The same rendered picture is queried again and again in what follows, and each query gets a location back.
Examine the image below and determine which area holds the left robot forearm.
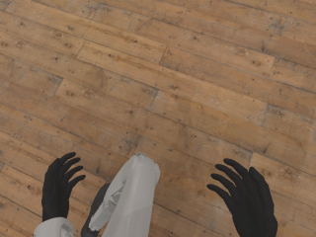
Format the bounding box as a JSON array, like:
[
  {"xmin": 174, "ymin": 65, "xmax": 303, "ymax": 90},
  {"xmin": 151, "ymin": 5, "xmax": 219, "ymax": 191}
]
[{"xmin": 34, "ymin": 216, "xmax": 74, "ymax": 237}]

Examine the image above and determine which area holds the robot right hand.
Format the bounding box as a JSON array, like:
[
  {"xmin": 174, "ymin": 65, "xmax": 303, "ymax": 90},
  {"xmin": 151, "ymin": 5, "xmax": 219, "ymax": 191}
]
[{"xmin": 206, "ymin": 158, "xmax": 278, "ymax": 237}]

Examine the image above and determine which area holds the left robot shin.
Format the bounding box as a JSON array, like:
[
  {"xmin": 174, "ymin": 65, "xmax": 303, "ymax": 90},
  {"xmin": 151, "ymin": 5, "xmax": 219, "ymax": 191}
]
[{"xmin": 88, "ymin": 152, "xmax": 147, "ymax": 231}]

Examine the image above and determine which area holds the robot left hand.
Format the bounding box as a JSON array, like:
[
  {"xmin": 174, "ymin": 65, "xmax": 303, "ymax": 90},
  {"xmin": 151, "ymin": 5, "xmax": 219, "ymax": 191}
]
[{"xmin": 41, "ymin": 152, "xmax": 86, "ymax": 222}]

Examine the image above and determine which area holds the left robot foot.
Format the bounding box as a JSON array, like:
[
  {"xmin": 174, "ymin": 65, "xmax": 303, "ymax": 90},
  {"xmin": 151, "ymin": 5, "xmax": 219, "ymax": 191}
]
[{"xmin": 80, "ymin": 183, "xmax": 111, "ymax": 237}]

